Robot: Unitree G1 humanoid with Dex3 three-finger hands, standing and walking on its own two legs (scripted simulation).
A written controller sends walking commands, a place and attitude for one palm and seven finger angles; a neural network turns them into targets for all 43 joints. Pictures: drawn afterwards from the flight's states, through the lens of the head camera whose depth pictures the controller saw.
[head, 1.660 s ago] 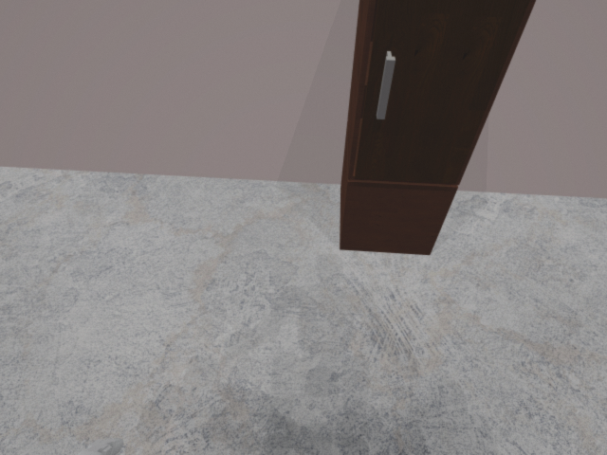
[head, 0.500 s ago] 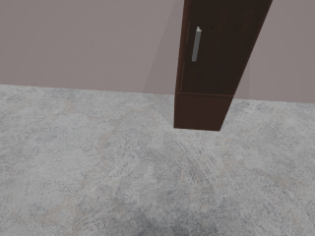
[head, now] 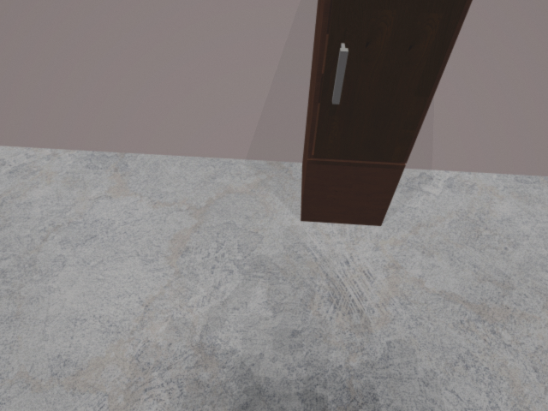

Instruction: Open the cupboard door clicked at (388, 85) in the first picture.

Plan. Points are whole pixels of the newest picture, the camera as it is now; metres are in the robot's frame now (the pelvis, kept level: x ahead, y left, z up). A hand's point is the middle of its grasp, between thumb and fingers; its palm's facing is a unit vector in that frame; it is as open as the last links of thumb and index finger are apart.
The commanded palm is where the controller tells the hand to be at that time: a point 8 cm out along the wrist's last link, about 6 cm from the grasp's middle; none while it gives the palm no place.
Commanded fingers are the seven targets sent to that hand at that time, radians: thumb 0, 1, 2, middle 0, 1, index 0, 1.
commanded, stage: walk to a spot facing it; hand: left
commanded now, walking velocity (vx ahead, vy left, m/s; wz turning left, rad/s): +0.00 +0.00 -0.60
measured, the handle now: (339, 74) +1.03 -0.12 +0.00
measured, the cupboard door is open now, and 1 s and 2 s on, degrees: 0 0 0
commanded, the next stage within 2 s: none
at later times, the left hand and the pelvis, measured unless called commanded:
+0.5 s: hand out of the picture +0.05 +0.17 -0.17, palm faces -0.18 -0.95 -0.24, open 7.4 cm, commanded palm none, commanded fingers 0.00 0.90 0.90 -0.20 -0.30 -0.20 -0.30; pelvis -0.03 -0.01 -0.01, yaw -14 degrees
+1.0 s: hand out of the picture +0.15 +0.19 -0.17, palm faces -0.49 -0.84 -0.21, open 7.4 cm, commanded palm none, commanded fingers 0.00 0.90 0.90 -0.20 -0.30 -0.20 -0.30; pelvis -0.04 +0.05 +0.00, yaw -32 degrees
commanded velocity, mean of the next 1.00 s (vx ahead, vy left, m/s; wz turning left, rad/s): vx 0.02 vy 0.00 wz -0.60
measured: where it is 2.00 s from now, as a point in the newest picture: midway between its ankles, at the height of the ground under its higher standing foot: outside the picture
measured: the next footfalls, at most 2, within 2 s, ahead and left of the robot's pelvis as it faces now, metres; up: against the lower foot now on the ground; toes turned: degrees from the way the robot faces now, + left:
left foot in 0.72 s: +0.02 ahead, +0.14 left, +0.00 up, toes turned -22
right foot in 1.12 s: -0.09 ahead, -0.10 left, +0.00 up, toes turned -43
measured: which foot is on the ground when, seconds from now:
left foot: down 0.00-0.28, up 0.30-0.70, down 0.72-1.00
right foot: down 0.00-0.72, up 0.74-1.00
